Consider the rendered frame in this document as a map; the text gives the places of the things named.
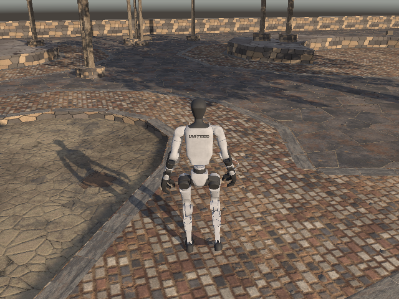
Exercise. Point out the robot left upper arm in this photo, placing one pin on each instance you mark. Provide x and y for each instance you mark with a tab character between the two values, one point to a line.
176	141

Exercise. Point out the right robot forearm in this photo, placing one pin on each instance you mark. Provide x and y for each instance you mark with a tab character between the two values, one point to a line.
229	165

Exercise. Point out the robot right upper arm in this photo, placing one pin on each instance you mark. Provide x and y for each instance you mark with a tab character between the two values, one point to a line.
218	131

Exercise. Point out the right robot hand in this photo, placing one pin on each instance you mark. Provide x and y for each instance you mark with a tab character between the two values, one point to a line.
228	177

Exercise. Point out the left robot hand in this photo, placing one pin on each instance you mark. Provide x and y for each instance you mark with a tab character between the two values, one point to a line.
164	185

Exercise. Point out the left robot foot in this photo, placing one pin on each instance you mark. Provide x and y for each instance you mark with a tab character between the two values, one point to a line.
189	247

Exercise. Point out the left robot forearm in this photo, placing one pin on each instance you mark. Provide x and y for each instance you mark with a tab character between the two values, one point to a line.
168	168

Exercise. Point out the robot left thigh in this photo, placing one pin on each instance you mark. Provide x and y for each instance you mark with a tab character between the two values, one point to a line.
184	182

